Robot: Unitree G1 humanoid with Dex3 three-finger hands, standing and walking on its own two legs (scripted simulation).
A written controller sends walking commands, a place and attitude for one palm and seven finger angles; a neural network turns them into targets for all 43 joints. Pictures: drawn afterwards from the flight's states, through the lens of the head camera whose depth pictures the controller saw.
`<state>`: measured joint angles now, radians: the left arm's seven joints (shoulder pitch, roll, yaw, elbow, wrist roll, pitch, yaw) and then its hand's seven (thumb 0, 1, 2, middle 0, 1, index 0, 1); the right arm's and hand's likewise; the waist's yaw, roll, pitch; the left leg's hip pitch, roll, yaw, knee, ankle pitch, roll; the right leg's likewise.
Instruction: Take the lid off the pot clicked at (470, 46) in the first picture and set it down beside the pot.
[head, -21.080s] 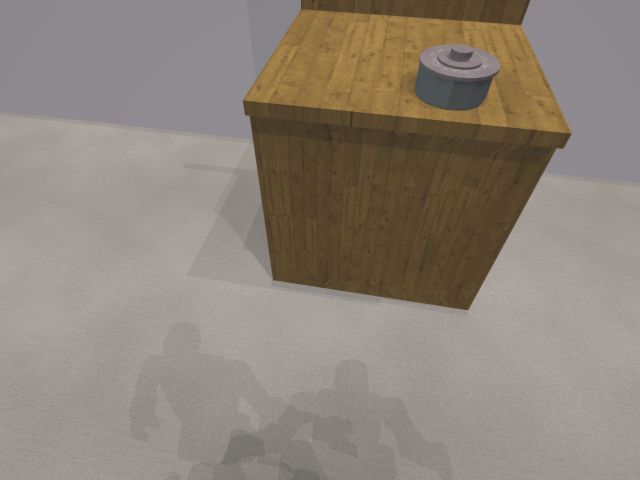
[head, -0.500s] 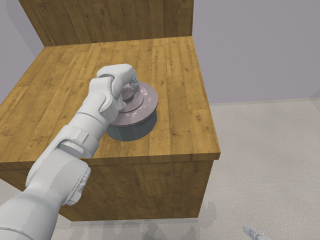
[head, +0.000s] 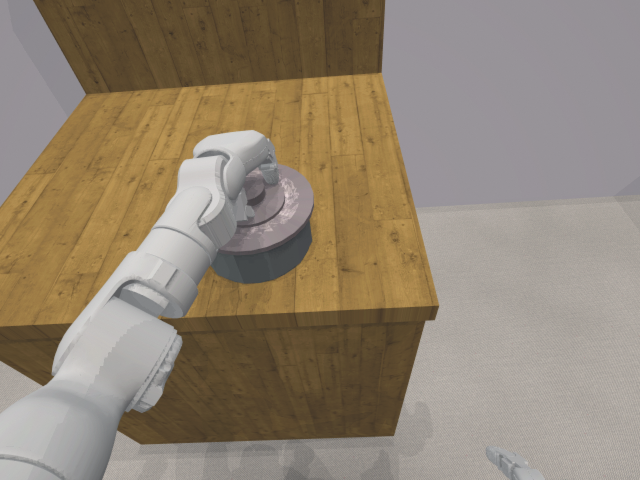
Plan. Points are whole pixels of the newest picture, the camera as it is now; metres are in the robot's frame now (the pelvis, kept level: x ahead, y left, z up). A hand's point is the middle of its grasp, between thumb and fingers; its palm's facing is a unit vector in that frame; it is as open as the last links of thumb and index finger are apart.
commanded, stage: close the fingers and squeeze the knob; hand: left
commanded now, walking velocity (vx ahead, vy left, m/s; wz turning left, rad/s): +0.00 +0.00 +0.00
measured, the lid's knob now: (247, 191) +0.48 +0.10 +0.11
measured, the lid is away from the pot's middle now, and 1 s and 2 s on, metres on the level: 0.00 0.01 0.02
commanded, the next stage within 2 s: lift the lid straight up in 1.06 s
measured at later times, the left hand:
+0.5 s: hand (241, 194) +0.45 +0.10 +0.14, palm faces -0.32 -0.07 -0.95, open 7.7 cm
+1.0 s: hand (245, 194) +0.45 +0.09 +0.14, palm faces -0.33 -0.05 -0.94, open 7.6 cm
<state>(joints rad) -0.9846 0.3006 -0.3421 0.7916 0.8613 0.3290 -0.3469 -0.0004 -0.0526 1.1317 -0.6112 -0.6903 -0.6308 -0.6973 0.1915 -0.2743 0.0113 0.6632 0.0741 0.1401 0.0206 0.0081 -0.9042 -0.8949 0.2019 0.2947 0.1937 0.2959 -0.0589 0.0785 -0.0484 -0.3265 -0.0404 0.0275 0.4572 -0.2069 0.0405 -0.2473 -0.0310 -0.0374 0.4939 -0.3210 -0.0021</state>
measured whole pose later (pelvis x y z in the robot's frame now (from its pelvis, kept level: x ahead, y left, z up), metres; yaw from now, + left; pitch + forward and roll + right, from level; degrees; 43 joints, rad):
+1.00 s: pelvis +0.00 +0.00 +0.00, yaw +0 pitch +4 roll +1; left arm -1.01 0.29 -0.37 0.81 0.86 0.34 -0.35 0.01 0.15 0.90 -0.61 -0.89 -0.70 -0.96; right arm 0.19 -0.27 0.01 0.68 0.07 0.14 0.02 0.01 -0.90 -0.89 0.20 0.29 0.19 0.30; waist -0.05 0.08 -0.05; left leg -0.33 -0.04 0.02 0.46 -0.20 0.04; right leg -0.25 -0.03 -0.04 0.49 -0.32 0.00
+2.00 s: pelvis +0.00 +0.00 +0.00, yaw +0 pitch +3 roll +1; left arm -1.11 0.32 -0.34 0.78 0.86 0.35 -0.42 0.02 0.15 0.90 -0.62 -0.88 -0.72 -0.96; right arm 0.17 -0.28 0.02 0.68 0.07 0.10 0.02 0.01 -0.90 -0.89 0.20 0.29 0.19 0.30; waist -0.05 0.08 -0.04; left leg -0.30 -0.04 0.02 0.43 -0.19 0.04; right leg -0.22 -0.03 -0.04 0.47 -0.31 0.00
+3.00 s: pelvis -0.01 +0.01 +0.00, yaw +1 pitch +4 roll +1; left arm -1.36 0.35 -0.34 0.86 0.89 0.37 -0.49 0.03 0.15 0.90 -0.62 -0.88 -0.73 -0.96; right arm 0.19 -0.28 0.03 0.69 0.07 0.04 0.01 0.01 -0.90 -0.89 0.20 0.29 0.19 0.30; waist -0.05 0.08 -0.04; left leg -0.32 -0.05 0.02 0.42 -0.17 0.05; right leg -0.24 -0.04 -0.04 0.46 -0.29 0.01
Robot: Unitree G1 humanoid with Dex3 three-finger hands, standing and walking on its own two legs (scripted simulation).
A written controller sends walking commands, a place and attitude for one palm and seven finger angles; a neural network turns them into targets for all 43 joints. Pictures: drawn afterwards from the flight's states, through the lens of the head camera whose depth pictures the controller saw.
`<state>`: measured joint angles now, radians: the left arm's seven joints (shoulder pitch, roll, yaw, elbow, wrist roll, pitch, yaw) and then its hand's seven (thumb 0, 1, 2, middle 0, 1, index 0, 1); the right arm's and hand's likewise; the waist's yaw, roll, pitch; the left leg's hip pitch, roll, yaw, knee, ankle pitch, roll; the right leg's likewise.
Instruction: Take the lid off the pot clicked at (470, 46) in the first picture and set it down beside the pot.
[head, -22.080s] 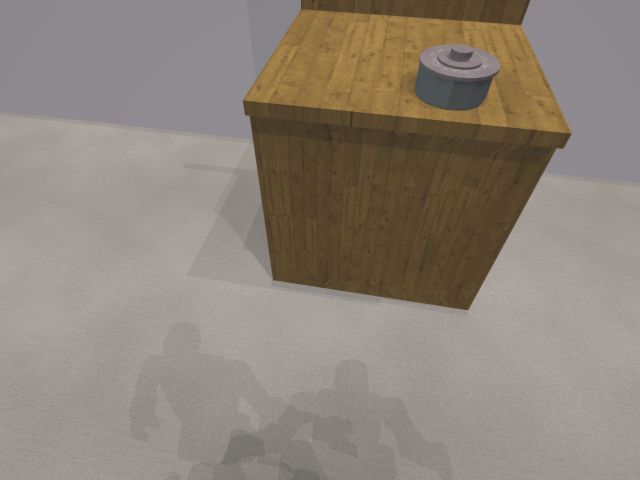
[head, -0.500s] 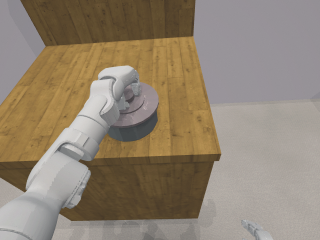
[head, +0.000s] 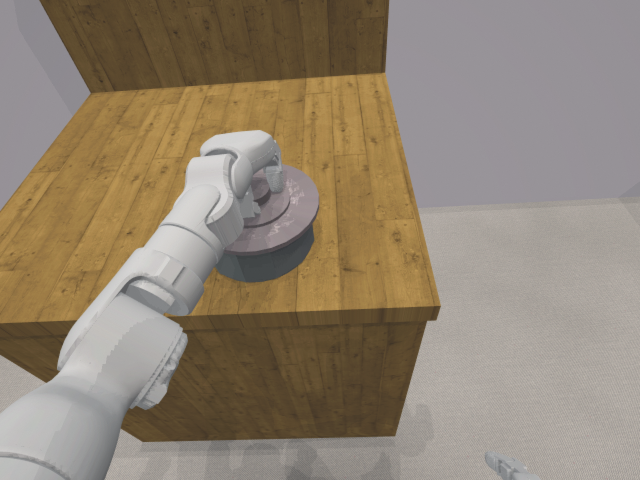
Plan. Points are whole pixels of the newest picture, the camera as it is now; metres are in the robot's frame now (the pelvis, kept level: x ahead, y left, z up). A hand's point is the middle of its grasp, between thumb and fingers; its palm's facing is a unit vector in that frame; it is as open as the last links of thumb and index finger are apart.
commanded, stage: close the fingers and squeeze the knob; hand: left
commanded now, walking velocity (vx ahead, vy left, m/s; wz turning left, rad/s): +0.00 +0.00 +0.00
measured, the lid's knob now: (252, 192) +0.48 +0.09 +0.11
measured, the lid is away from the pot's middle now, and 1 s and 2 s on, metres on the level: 0.01 0.02 0.03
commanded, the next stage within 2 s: lift the lid straight up in 0.06 s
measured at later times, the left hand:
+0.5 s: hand (245, 185) +0.45 +0.09 +0.15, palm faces -0.31 -0.05 -0.95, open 7.6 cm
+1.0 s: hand (241, 154) +0.46 +0.09 +0.19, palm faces -0.26 -0.07 -0.96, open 7.6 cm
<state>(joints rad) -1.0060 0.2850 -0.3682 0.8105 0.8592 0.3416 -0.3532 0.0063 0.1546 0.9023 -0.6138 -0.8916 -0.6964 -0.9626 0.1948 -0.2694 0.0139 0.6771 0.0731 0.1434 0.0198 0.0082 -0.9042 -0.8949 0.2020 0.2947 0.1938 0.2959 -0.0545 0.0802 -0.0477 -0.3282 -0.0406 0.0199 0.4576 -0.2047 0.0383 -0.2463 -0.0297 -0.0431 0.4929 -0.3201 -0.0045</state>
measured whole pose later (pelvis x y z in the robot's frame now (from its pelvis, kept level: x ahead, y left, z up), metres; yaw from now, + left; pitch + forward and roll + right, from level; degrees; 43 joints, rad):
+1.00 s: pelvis +0.00 +0.00 +0.00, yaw +0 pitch +3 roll +1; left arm -1.11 0.32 -0.34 0.78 0.86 0.35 -0.42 0.02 0.15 0.90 -0.62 -0.88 -0.72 -0.96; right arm 0.17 -0.28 0.02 0.68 0.07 0.10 0.02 0.01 -0.90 -0.89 0.20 0.29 0.19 0.30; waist -0.05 0.08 -0.04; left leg -0.30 -0.04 0.02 0.43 -0.19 0.04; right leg -0.22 -0.03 -0.04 0.47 -0.31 0.00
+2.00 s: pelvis -0.01 +0.01 +0.00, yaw +0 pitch +4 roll +1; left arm -1.36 0.35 -0.34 0.86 0.89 0.37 -0.49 0.03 0.15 0.90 -0.62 -0.88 -0.73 -0.96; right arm 0.19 -0.28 0.03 0.69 0.07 0.04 0.01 0.01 -0.90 -0.89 0.20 0.29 0.19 0.30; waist -0.05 0.08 -0.04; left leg -0.32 -0.05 0.02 0.42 -0.17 0.05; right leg -0.24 -0.04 -0.04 0.46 -0.29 0.01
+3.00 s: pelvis -0.01 +0.01 +0.00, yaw +1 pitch +4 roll +0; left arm -1.26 0.52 -0.28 0.74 0.92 0.33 -0.58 0.04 0.15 0.90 -0.62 -0.88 -0.73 -0.97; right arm 0.17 -0.28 0.03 0.65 0.08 0.10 0.01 0.01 -0.90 -0.89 0.20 0.29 0.19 0.30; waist -0.04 0.07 -0.03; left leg -0.32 -0.05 0.01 0.43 -0.18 0.05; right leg -0.22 -0.04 -0.05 0.45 -0.28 0.01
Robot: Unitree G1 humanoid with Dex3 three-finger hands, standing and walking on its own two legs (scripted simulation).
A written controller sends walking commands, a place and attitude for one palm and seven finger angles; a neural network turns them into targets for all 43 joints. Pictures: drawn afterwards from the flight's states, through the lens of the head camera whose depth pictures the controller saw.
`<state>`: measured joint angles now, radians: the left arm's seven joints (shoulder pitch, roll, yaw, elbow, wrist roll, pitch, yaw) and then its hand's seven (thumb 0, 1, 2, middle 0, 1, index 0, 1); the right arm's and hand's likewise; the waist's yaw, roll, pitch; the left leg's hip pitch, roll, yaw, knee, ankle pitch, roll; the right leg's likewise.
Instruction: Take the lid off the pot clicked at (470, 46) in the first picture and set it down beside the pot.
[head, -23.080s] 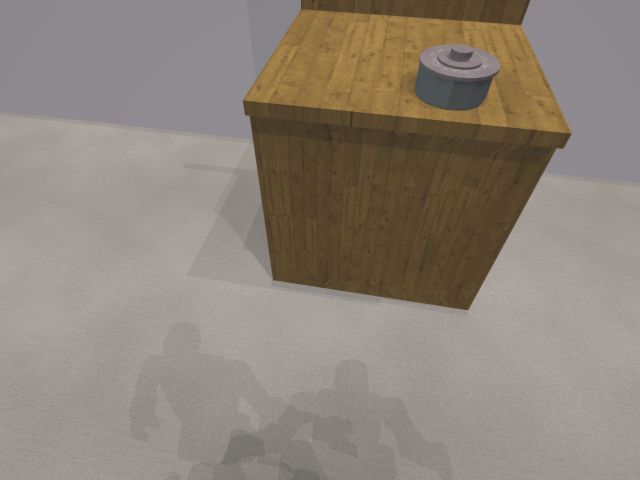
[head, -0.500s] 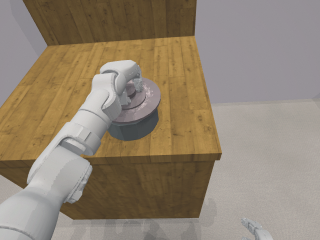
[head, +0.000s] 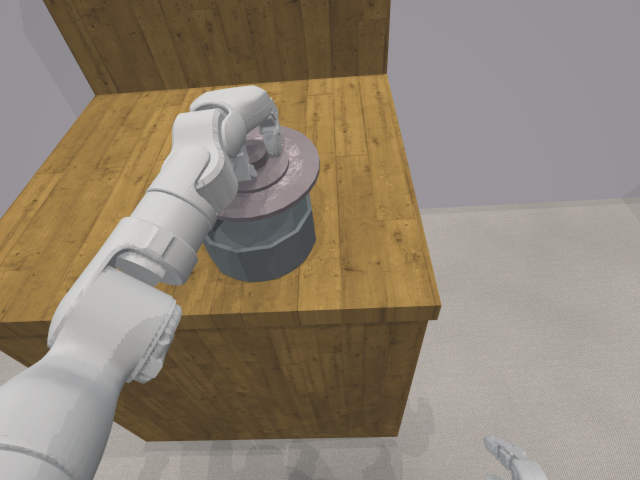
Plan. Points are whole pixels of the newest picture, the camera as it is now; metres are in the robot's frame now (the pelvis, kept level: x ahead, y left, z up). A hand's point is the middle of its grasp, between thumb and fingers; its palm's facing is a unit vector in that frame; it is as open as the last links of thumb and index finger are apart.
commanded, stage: lift the lid straight up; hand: left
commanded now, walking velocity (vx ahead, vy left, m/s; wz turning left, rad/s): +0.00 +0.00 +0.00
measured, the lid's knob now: (249, 155) +0.49 +0.09 +0.17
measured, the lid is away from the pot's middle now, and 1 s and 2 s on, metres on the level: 0.02 0.03 0.08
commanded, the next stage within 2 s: move the lid sideways beside the pot in 1.16 s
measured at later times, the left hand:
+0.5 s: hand (235, 123) +0.46 +0.09 +0.23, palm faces -0.20 -0.05 -0.98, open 7.5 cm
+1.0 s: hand (224, 87) +0.47 +0.09 +0.27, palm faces -0.15 -0.05 -0.99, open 7.5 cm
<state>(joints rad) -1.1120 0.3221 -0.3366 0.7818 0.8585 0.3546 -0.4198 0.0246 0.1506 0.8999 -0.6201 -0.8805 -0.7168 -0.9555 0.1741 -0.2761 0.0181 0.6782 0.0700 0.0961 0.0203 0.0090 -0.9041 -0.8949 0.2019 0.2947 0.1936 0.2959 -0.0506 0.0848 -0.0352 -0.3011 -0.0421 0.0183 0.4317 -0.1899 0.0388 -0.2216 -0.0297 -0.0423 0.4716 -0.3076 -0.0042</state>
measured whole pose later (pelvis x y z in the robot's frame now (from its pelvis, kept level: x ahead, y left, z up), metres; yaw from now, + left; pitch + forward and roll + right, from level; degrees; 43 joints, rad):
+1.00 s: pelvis +0.00 +0.01 +0.00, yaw +0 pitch +4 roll +1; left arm -1.36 0.35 -0.34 0.86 0.89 0.37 -0.49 0.03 0.15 0.90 -0.62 -0.88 -0.73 -0.96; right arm 0.19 -0.28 0.03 0.69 0.07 0.04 0.01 0.01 -0.90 -0.89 0.20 0.29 0.19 0.30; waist -0.05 0.08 -0.04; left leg -0.32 -0.05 0.02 0.42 -0.17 0.05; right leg -0.24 -0.04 -0.04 0.46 -0.29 0.01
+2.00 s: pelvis -0.01 +0.01 +0.00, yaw +1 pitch +4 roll +0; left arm -1.26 0.52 -0.28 0.74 0.92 0.33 -0.58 0.04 0.15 0.90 -0.62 -0.88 -0.73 -0.97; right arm 0.17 -0.28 0.03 0.65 0.08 0.10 0.01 0.01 -0.90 -0.89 0.20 0.29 0.19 0.30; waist -0.04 0.07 -0.03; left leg -0.32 -0.05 0.01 0.43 -0.18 0.05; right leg -0.22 -0.04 -0.05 0.45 -0.28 0.01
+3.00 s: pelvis -0.01 +0.02 +0.00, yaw +1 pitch +6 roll -1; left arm -1.22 0.79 -0.15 0.81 0.96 0.17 -0.61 0.04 0.15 0.90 -0.62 -0.88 -0.73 -0.97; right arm 0.23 -0.30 0.02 0.65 0.10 0.16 -0.01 0.01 -0.90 -0.89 0.20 0.29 0.19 0.30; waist -0.06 0.06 -0.01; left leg -0.38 -0.05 0.00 0.46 -0.18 0.07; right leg -0.25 -0.03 -0.06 0.41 -0.25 0.02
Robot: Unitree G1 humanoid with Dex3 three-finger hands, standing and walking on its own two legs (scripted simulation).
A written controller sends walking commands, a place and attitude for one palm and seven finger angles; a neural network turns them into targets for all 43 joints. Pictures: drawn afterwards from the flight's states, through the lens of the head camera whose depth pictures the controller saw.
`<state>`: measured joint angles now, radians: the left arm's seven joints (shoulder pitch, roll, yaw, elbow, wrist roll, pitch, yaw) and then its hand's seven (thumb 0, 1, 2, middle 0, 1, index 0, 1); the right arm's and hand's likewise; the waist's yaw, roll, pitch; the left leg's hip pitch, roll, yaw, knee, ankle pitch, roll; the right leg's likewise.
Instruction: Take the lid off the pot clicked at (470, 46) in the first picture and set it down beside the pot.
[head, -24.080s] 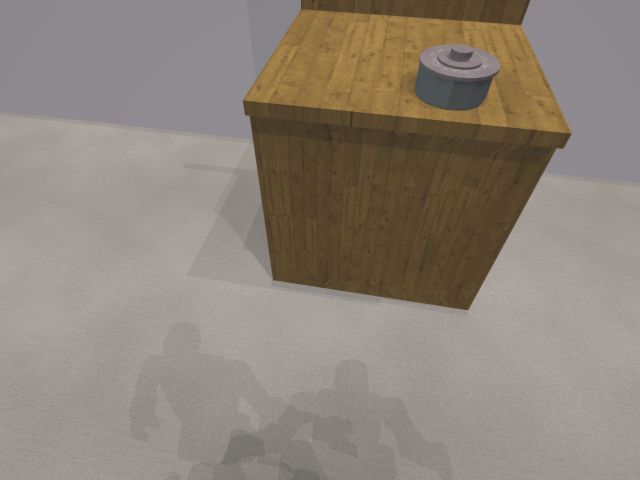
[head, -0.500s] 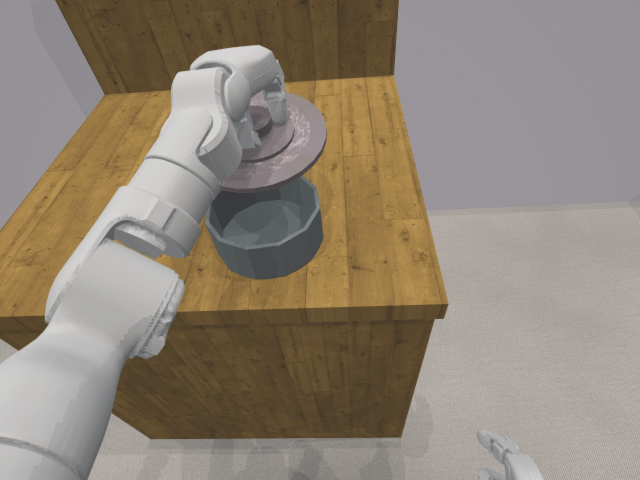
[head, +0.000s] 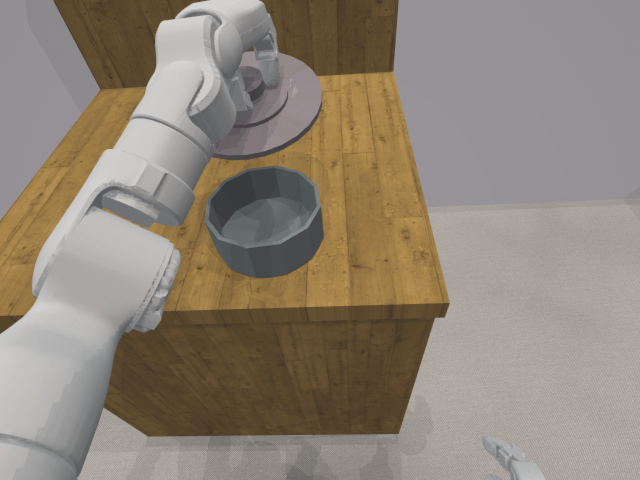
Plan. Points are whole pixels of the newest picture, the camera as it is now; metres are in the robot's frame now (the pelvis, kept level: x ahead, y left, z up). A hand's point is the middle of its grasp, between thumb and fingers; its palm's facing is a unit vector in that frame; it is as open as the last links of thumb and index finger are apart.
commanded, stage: lift the lid straight up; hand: left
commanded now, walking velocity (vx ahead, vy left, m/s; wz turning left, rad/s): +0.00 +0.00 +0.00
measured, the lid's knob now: (243, 84) +0.51 +0.08 +0.25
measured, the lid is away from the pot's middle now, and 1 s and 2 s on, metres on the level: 0.03 0.08 0.22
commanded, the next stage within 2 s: move the lid sideways beside the pot in 0.16 s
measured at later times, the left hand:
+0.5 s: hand (227, 80) +0.48 +0.09 +0.27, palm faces -0.17 -0.05 -0.98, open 7.5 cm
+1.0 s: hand (164, 91) +0.46 +0.16 +0.27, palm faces -0.17 -0.05 -0.98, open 7.5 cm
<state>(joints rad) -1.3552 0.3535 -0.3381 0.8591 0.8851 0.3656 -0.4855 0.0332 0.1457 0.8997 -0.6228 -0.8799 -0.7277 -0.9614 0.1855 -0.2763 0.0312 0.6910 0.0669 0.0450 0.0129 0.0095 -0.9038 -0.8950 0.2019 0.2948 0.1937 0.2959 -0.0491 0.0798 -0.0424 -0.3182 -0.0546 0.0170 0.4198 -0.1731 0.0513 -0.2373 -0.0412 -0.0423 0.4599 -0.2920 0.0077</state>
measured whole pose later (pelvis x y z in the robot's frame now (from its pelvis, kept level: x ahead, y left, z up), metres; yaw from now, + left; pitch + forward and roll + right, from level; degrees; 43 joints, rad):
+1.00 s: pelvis +0.00 +0.00 +0.00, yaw +0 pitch +4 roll +0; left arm -1.26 0.52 -0.28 0.74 0.92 0.33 -0.58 0.04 0.15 0.90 -0.62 -0.88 -0.73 -0.97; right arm 0.17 -0.28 0.03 0.65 0.08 0.10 0.01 0.01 -0.90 -0.89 0.20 0.29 0.19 0.30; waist -0.04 0.07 -0.03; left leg -0.32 -0.05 0.01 0.43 -0.18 0.05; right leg -0.22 -0.04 -0.05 0.45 -0.28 0.01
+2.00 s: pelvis +0.00 +0.01 +0.00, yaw +0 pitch +6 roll -1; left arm -1.22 0.79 -0.15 0.81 0.96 0.17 -0.61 0.04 0.15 0.90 -0.62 -0.88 -0.73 -0.97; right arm 0.23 -0.30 0.02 0.65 0.10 0.16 -0.01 0.01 -0.90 -0.89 0.20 0.29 0.19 0.30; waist -0.06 0.06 -0.01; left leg -0.38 -0.05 0.00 0.46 -0.18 0.07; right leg -0.25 -0.03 -0.06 0.41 -0.25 0.02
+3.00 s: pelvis -0.01 +0.02 +0.00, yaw +0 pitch +6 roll -2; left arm -1.19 0.79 -0.11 0.91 0.96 0.14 -0.58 0.04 0.15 0.90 -0.61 -0.88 -0.73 -0.97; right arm 0.25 -0.29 0.02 0.64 0.10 0.14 -0.01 0.01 -0.90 -0.89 0.20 0.30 0.20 0.30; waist -0.08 0.05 -0.01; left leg -0.39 -0.05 0.01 0.48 -0.19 0.08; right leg -0.26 -0.03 -0.04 0.41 -0.25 0.02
